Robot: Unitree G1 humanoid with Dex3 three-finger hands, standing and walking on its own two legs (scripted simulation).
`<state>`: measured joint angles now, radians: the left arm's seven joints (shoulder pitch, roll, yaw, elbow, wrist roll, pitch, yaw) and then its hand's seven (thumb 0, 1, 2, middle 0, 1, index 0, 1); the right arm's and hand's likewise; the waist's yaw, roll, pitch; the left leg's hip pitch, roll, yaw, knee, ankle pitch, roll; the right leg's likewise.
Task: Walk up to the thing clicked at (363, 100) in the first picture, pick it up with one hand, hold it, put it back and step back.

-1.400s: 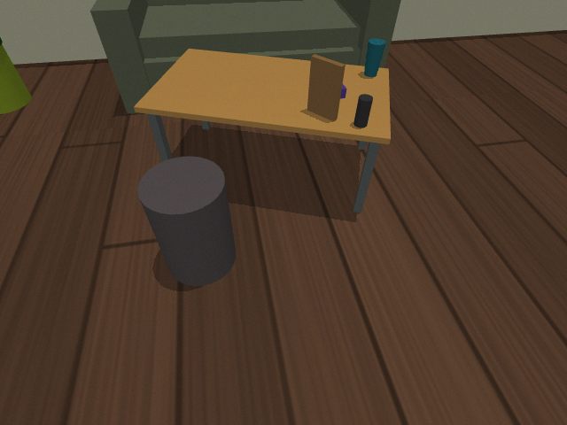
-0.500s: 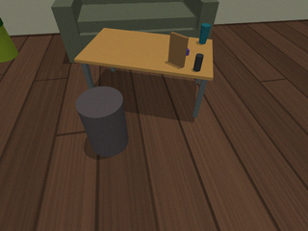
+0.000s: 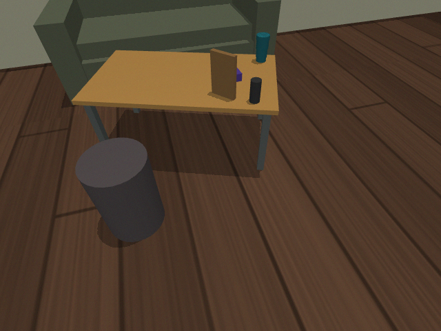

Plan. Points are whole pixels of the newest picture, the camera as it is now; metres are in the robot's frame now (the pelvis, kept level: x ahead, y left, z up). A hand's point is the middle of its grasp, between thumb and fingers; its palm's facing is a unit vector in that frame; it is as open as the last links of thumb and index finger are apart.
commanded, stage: walk up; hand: right
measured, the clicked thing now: (255, 90) +1.23 -0.17 -0.24
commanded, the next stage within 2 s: none
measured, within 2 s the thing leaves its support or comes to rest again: neither
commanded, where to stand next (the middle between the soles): +0.85 +0.04 m, yaw -2 degrees
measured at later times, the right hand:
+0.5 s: hand (336, 264) +0.30 -0.26 -0.13, palm faces -0.03 +0.92 -0.39, open 7.4 cm
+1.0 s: hand (322, 206) +0.48 -0.28 -0.15, palm faces -0.05 +0.94 -0.33, open 7.4 cm
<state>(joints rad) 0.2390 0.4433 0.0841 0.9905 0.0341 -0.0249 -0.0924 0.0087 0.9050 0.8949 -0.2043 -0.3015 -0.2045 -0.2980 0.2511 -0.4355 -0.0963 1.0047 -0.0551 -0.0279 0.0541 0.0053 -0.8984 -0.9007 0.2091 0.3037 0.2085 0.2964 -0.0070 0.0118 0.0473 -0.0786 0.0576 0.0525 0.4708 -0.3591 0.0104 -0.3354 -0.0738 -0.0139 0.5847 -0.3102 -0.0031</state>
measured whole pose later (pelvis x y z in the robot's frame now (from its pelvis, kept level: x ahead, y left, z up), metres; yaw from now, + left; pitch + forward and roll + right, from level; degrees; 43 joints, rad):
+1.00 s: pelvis +0.42 -0.01 +0.00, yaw -1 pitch -2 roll -1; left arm 0.30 0.40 0.04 0.85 0.01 -0.09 -0.05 0.01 0.90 0.89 -0.21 -0.30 -0.21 -0.30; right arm 0.29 -0.44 -0.06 0.88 -0.01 -0.04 0.07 0.01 -0.90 -0.90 0.20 0.30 0.20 0.30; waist 0.02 0.07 0.07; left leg -0.47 0.07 0.02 0.97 -0.38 0.02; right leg -0.27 -0.04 -0.07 0.58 -0.27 -0.02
